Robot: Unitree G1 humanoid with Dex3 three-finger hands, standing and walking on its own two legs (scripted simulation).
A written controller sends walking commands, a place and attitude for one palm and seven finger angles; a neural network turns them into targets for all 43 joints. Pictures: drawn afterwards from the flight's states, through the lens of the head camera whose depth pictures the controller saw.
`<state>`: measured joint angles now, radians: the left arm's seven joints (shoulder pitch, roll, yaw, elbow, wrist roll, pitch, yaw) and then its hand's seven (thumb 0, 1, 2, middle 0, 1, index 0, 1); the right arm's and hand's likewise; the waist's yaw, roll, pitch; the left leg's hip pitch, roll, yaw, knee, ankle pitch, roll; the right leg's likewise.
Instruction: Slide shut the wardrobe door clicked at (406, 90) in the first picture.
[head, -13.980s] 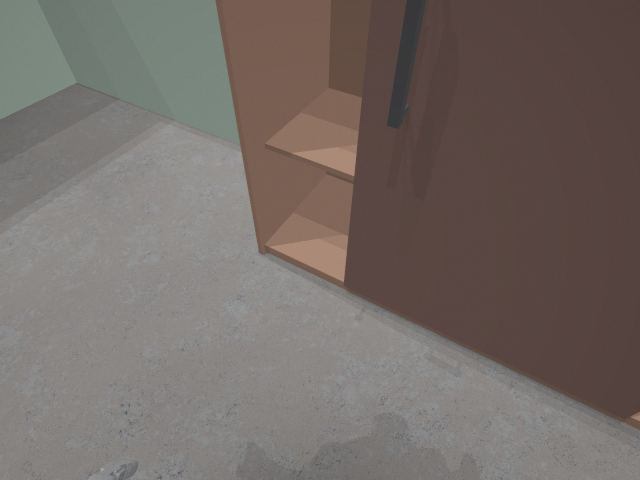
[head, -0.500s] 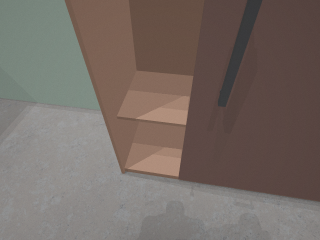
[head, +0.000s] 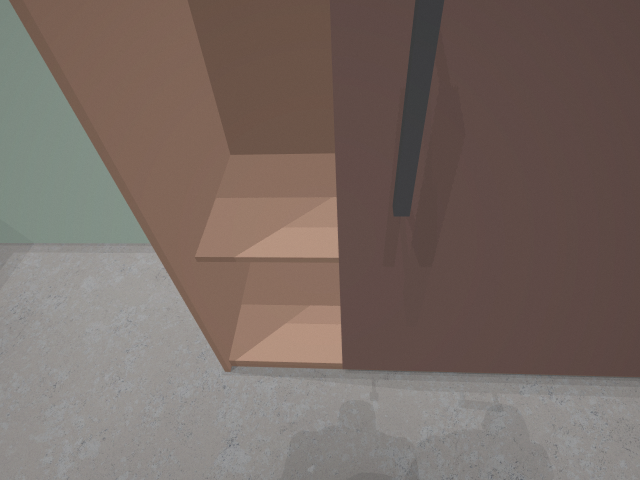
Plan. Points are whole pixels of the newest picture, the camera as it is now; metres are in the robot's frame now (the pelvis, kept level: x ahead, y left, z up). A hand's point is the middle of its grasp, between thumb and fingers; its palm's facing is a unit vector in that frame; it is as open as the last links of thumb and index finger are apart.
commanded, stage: shuffle to correct the standing spot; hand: right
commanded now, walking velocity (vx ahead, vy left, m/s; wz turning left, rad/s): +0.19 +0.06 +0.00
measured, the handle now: (411, 111) +0.53 -0.11 +0.20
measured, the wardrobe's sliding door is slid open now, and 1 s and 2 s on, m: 0.37 0.37 0.37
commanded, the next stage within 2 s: come to a stop and stand still in 0.04 s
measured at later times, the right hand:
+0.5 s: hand (466, 470) +0.18 -0.19 -0.17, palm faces +0.02 +0.98 -0.22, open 7.3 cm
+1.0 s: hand out of the picture +0.12 -0.28 -0.15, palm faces +0.04 +0.95 -0.30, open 7.3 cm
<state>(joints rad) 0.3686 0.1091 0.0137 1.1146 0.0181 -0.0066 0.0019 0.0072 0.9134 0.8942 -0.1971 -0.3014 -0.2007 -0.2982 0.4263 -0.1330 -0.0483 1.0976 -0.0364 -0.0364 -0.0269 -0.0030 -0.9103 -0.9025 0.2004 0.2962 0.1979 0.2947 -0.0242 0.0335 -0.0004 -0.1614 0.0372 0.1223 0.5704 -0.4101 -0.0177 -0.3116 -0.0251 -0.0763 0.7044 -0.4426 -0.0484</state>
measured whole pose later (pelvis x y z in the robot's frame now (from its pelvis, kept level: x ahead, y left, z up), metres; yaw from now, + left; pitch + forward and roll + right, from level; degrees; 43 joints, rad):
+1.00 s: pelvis +0.09 -0.07 +0.01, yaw +2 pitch -1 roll +0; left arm 0.22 0.18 0.02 0.85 0.03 0.02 0.01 0.00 0.91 0.89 -0.20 -0.30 -0.20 -0.30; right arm 0.31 -0.20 -0.04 0.96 -0.03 0.06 -0.03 0.00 -0.91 -0.90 0.20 0.30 0.20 0.30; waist -0.03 -0.04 -0.02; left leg -0.37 0.02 0.01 0.77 -0.39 0.03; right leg -0.25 0.05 -0.12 0.57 -0.32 -0.10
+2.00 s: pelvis +0.11 -0.05 +0.02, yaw +2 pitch +0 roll -1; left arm 0.25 0.18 -0.03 1.14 0.00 -0.03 0.02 0.01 0.91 0.89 -0.20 -0.30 -0.20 -0.30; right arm 0.28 -0.15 0.03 1.11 -0.01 -0.02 -0.05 0.00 -0.92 -0.90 0.20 0.30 0.20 0.29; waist 0.00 -0.02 0.02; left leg -0.15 -0.03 0.01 0.40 -0.24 0.04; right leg -0.11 0.04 -0.10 0.33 -0.22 -0.05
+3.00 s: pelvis +0.11 -0.03 +0.02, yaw +2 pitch +0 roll -1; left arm 0.30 0.15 -0.03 1.16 0.00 -0.03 0.03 0.00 0.91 0.89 -0.20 -0.30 -0.20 -0.30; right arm 0.32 -0.14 0.03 1.12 -0.01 -0.03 -0.05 0.00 -0.91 -0.90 0.20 0.30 0.20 0.29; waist -0.01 -0.01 0.00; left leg -0.13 -0.06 0.02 0.36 -0.22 0.07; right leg -0.11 0.01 -0.09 0.34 -0.23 -0.02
